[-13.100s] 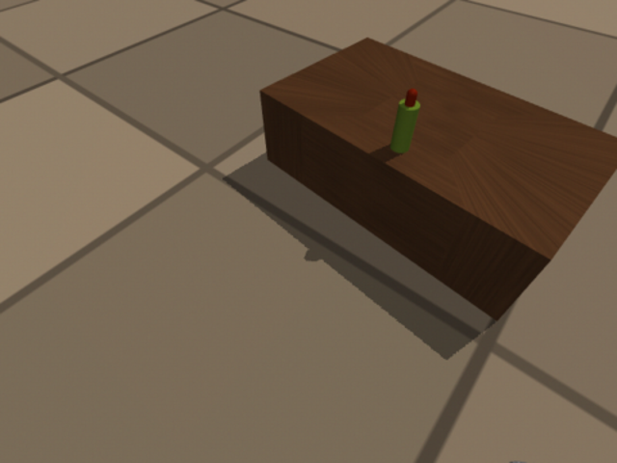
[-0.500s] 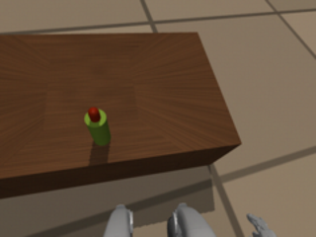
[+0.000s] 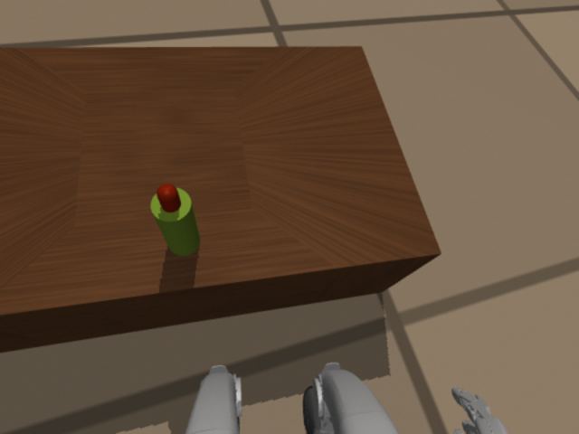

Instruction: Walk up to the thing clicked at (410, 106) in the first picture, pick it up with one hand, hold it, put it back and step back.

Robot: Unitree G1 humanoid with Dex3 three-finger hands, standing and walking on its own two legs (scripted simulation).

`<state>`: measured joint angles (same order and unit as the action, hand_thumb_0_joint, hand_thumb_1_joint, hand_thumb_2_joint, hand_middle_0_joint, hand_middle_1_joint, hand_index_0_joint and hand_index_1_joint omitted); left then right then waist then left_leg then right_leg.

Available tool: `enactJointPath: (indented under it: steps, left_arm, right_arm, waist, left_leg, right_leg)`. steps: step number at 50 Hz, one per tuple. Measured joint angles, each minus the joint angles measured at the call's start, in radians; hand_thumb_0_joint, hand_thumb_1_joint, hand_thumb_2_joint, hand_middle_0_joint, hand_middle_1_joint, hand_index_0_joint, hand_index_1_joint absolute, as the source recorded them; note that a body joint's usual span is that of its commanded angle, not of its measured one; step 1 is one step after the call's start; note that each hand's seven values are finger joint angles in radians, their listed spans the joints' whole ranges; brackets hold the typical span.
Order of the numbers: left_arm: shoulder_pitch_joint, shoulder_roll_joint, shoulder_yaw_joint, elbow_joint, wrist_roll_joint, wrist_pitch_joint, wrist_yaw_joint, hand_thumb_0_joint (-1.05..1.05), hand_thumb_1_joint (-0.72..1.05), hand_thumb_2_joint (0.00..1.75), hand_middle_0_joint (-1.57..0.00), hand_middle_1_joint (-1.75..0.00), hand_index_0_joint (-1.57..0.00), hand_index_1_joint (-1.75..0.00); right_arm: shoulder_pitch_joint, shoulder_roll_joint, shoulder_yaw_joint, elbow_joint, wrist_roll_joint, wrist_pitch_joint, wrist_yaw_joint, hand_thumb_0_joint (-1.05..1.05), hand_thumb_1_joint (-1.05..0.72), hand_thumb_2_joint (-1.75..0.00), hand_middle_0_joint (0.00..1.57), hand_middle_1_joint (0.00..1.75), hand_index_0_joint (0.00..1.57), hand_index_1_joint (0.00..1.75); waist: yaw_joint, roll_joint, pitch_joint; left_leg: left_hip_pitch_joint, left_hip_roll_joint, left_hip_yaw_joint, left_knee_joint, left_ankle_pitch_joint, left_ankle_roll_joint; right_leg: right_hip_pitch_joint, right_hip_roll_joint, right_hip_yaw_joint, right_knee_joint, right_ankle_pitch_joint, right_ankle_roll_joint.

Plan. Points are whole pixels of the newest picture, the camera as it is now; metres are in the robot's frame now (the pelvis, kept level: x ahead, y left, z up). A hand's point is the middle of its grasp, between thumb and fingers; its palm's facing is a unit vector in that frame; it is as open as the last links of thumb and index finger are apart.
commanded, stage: go down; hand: left
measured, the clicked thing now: (176, 218) +0.48 +0.18 -0.19
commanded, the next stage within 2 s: approach in 1.28 s
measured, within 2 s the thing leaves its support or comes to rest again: neither
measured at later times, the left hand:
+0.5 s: hand out of the picture +0.40 +0.39 +0.08, palm faces +0.15 -0.99 +0.02, open 16.9 cm
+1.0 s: hand out of the picture +0.41 +0.38 +0.09, palm faces +0.14 -0.99 +0.02, open 16.9 cm
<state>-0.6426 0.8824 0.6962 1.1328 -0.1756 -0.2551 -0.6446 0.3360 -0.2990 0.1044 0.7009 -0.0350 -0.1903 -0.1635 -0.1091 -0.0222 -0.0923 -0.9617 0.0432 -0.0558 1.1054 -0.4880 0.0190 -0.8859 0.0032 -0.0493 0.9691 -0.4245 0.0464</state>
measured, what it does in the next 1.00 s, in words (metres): stands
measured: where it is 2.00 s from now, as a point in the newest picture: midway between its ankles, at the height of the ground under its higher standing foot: outside the picture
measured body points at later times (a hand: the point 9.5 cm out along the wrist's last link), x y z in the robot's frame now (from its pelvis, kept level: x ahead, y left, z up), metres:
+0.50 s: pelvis +0.01 +0.01 +0.00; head +0.12 +0.06 +0.43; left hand +0.38 +0.44 +0.08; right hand +0.08 -0.27 -0.09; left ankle +0.02 +0.10 -0.66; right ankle +0.02 -0.16 -0.66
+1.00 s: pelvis +0.00 +0.00 +0.00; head +0.13 +0.06 +0.42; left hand +0.39 +0.44 +0.09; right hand +0.07 -0.28 -0.09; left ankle +0.02 +0.10 -0.66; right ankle +0.02 -0.16 -0.66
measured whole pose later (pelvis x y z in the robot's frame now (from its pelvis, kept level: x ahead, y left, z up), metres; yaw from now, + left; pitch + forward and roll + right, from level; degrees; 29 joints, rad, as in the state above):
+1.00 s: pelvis +0.00 +0.00 +0.00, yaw +0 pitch +21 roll -6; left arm -0.68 0.88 0.70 1.12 -0.20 -0.28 -0.69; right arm 0.33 -0.29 0.11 0.71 -0.03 -0.19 -0.17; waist -0.11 -0.02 -0.10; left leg -0.99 0.04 -0.06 1.13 -0.50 0.02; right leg -0.92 0.00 -0.05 0.99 -0.44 0.04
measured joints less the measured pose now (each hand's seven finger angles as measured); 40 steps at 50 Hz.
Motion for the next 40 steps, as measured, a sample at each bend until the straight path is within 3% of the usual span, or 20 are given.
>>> enactJointPath:
  steps: [8, 16, 27, 40]
  left_arm:
    - [-0.002, -0.031, -0.012, -0.032, -0.009, -0.004, -0.007, -0.01, -0.42, 0.07, -0.06, -0.03, -0.03, -0.04]
    - [0.003, -0.023, -0.001, -0.030, -0.018, -0.006, -0.004, -0.01, -0.39, 0.07, -0.05, -0.03, -0.03, -0.03]
    - [0.035, -0.069, -0.005, -0.068, -0.041, -0.020, -0.025, -0.01, -0.38, 0.07, -0.04, -0.03, -0.03, -0.03]
    - [-0.021, -0.018, 0.001, -0.023, -0.027, -0.026, -0.031, -0.01, -0.38, 0.07, -0.04, -0.04, -0.03, -0.04]
  right_arm:
    - [0.001, 0.008, -0.002, 0.012, 0.001, -0.001, -0.001, 0.01, -0.87, -0.89, 0.21, 0.30, 0.21, 0.30]
    - [-0.003, 0.011, 0.000, 0.003, 0.005, 0.000, -0.005, 0.01, -0.86, -0.89, 0.21, 0.30, 0.21, 0.30]
    - [-0.008, 0.014, -0.006, 0.019, 0.004, -0.002, 0.000, 0.01, -0.87, -0.89, 0.21, 0.30, 0.21, 0.30]
    - [-0.022, 0.003, -0.002, 0.001, 0.000, -0.004, -0.001, 0.01, -0.86, -0.89, 0.21, 0.30, 0.21, 0.30]
  waist:
    - [0.005, 0.001, -0.009]
    - [-0.002, 0.004, -0.017]
    - [0.019, 0.004, -0.018]
    - [0.006, 0.000, -0.005]
  left_leg:
    - [-0.005, -0.002, -0.001, 0.007, -0.006, 0.002]
    - [-0.001, 0.000, 0.004, 0.007, -0.013, 0.005]
    - [0.005, -0.005, 0.006, 0.005, -0.015, 0.007]
    - [-0.022, -0.004, 0.000, 0.018, -0.009, 0.001]
  right_leg:
    - [-0.003, -0.002, -0.001, 0.004, -0.005, 0.001]
    - [0.000, 0.000, 0.005, 0.001, -0.008, 0.002]
    - [0.006, -0.005, 0.006, 0.002, -0.013, 0.004]
    - [-0.024, -0.002, 0.002, 0.022, -0.012, -0.001]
